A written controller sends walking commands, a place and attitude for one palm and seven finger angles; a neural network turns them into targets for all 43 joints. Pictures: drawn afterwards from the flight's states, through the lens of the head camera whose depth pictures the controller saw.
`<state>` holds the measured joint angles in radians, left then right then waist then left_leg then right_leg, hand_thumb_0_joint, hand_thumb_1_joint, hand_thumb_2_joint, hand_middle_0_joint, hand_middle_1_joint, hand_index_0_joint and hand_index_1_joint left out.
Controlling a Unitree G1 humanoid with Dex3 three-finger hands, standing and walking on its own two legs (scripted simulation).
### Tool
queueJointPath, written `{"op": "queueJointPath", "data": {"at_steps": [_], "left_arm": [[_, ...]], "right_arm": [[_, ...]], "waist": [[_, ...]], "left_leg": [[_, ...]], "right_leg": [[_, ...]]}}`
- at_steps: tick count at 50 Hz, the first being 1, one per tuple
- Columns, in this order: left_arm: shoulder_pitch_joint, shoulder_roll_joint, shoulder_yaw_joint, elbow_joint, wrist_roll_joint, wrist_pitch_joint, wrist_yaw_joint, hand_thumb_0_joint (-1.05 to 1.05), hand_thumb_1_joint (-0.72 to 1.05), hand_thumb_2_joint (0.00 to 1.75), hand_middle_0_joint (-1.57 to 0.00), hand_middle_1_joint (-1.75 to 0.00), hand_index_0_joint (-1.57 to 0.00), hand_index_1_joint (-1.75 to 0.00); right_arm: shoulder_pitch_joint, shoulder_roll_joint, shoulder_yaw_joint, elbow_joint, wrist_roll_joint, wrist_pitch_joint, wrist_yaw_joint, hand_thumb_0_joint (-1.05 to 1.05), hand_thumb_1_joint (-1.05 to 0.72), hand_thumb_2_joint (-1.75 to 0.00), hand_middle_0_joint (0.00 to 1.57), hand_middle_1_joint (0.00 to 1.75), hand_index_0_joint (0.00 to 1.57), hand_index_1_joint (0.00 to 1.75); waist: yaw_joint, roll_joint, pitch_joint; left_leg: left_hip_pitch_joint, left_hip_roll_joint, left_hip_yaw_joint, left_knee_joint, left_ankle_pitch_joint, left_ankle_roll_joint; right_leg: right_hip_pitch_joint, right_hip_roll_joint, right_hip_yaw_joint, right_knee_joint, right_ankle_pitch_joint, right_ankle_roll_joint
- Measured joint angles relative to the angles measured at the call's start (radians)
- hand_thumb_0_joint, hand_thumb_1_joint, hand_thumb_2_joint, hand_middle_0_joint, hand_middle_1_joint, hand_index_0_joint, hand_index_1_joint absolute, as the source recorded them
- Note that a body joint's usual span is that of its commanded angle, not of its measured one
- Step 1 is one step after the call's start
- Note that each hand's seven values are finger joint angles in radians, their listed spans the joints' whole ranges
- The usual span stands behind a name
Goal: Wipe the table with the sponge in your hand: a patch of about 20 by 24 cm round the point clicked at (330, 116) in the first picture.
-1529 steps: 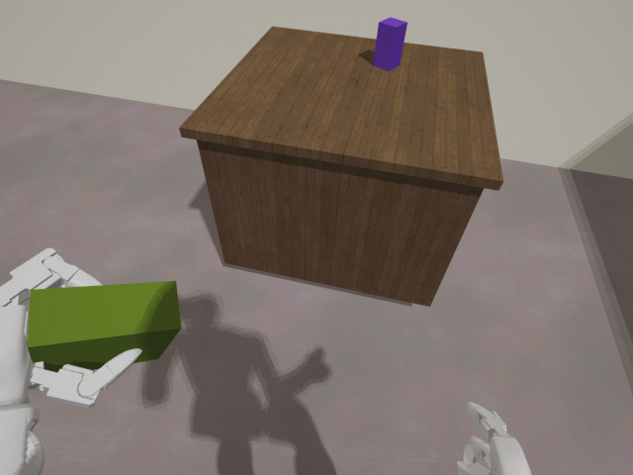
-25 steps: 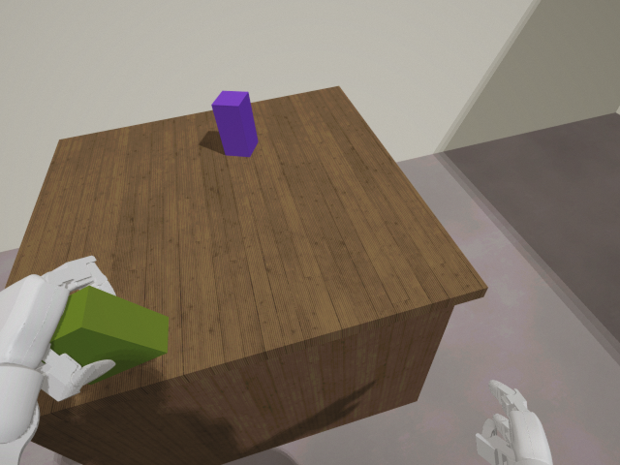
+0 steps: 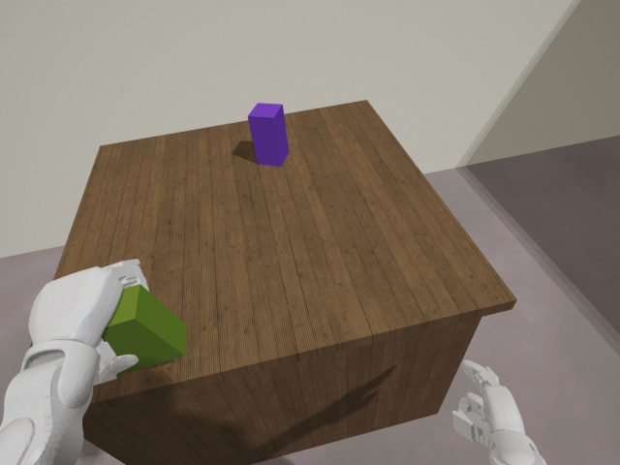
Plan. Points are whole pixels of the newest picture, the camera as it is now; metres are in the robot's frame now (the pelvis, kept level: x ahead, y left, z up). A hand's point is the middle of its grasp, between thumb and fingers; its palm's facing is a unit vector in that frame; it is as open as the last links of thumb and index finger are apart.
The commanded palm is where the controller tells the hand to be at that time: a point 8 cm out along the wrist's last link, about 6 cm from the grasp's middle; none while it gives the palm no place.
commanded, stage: turn the palm down, sponge in hand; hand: left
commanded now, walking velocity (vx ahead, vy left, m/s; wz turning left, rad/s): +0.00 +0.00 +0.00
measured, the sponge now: (126, 341) +0.22 +0.28 +0.06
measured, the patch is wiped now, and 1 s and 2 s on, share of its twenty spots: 0.00 0.00 0.00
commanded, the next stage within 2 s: move the sponge above the wiping area in 0.62 s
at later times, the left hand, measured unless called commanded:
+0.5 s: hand (107, 322) +0.22 +0.29 +0.10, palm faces +0.03 -0.08 -1.00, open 9.2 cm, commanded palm +0.19 +0.28 +0.17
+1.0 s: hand (123, 322) +0.23 +0.28 +0.09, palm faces +0.00 -0.10 -1.00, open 9.2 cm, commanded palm +0.20 +0.28 +0.16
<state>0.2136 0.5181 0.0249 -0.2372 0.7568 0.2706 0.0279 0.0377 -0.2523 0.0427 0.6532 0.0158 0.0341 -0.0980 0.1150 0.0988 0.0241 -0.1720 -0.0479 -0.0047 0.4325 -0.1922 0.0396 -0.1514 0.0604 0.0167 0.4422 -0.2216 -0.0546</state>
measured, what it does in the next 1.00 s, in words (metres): stands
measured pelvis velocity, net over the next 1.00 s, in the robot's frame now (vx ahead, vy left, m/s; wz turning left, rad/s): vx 0.00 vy -0.01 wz -0.01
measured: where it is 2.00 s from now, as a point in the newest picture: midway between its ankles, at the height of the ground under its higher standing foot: outside the picture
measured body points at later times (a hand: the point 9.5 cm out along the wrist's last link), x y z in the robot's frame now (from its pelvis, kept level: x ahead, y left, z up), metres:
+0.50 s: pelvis +0.00 +0.00 +0.00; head -0.01 -0.04 +0.45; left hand +0.22 +0.29 +0.16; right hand +0.24 -0.19 -0.09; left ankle +0.03 +0.09 -0.74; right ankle +0.01 -0.09 -0.74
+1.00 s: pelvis +0.00 -0.01 +0.00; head -0.01 -0.05 +0.45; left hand +0.23 +0.28 +0.14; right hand +0.24 -0.22 -0.09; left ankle +0.03 +0.09 -0.74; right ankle +0.01 -0.09 -0.74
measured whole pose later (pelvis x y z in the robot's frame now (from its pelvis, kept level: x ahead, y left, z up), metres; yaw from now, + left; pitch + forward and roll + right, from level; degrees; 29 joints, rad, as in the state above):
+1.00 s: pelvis +0.00 -0.01 +0.00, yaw +0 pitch -5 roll +0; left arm 0.13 0.49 -0.02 -0.09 0.88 0.28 0.01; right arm 0.02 -0.27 0.02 0.70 0.02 0.05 -0.06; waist 0.12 0.11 0.03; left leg -0.13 -0.04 -0.01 0.38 -0.17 0.03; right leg -0.11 0.07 0.02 0.39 -0.19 -0.07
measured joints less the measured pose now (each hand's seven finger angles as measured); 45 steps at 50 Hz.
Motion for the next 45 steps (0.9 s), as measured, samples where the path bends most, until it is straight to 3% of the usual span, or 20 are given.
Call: {"op": "queueJointPath", "data": {"at_steps": [8, 14, 45], "left_arm": [[-0.043, -0.010, -0.033, 0.047, 0.080, 0.039, -0.023, 0.00, -0.43, 1.06, -0.82, -1.40, -0.82, -1.40], [-0.052, -0.015, -0.052, 0.060, 0.126, 0.035, -0.031, 0.00, -0.43, 1.06, -0.82, -1.40, -0.82, -1.40], [-0.063, -0.019, -0.041, 0.114, 0.116, 0.019, -0.020, 0.00, -0.43, 1.06, -0.82, -1.40, -0.82, -1.40]], "right_arm": [[-0.013, -0.001, 0.005, 0.017, -0.001, 0.017, 0.025, 0.02, -0.90, -0.90, 0.20, 0.30, 0.21, 0.30], [-0.016, -0.001, 0.001, 0.029, -0.003, 0.023, 0.042, 0.02, -0.90, -0.90, 0.20, 0.30, 0.21, 0.30], [-0.022, -0.014, -0.018, 0.045, 0.003, 0.022, 0.041, 0.02, -0.90, -0.90, 0.20, 0.30, 0.21, 0.30]], "waist": [[0.006, 0.007, 0.009], [0.011, 0.015, 0.011], [0.007, 0.015, 0.007]], "left_leg": [[0.029, -0.008, 0.001, -0.039, 0.020, 0.008], [0.039, -0.011, 0.003, -0.051, 0.025, 0.011], [0.046, 0.009, -0.001, -0.054, 0.022, -0.007]], "right_leg": [[0.026, -0.009, 0.003, -0.031, 0.016, 0.007], [0.035, -0.011, 0.005, -0.041, 0.019, 0.009], [0.047, 0.009, 0.004, -0.059, 0.027, -0.010]]}}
